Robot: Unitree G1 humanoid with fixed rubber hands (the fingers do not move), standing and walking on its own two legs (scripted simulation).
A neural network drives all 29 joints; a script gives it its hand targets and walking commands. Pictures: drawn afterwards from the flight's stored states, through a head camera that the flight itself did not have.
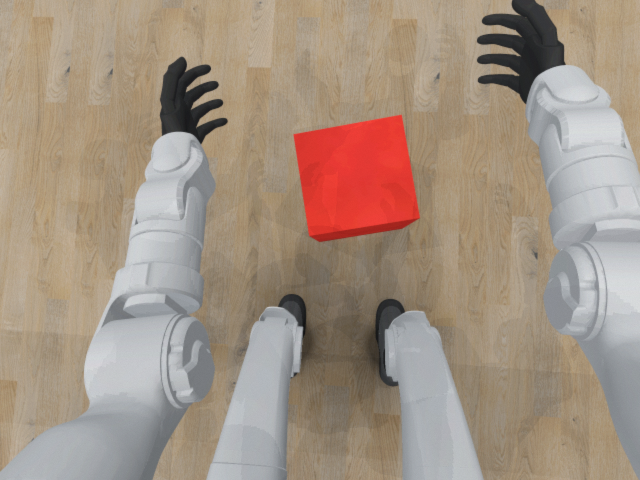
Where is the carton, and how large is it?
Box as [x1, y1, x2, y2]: [293, 115, 419, 241]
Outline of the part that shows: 401,115 293,134 308,231 310,236 319,241 396,229 405,226 419,217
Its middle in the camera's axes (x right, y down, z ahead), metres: +0.08 -0.11 +0.86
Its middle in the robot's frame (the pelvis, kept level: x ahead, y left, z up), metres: +0.50 -0.01 -0.52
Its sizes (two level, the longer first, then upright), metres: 0.210 0.200 0.250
